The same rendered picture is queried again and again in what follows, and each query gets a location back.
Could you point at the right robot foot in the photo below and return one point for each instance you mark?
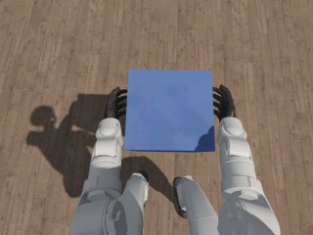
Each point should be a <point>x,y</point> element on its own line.
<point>182,213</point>

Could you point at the robot left thigh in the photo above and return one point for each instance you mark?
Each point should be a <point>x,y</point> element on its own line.
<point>134,196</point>

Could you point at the robot right hand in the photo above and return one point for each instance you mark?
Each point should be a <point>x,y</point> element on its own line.
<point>226,103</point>

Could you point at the robot left hand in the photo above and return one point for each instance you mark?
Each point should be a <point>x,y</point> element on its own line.
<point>112,106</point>

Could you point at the right robot forearm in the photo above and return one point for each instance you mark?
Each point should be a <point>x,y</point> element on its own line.
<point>238,174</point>

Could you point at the right robot upper arm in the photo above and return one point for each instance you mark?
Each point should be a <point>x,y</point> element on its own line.
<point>240,217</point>

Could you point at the left robot forearm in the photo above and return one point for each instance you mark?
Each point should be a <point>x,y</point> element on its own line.
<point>104,171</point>

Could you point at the left robot upper arm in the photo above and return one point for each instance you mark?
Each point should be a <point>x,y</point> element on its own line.
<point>104,217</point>

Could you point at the carton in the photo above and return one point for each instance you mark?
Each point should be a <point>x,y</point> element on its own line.
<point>169,111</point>

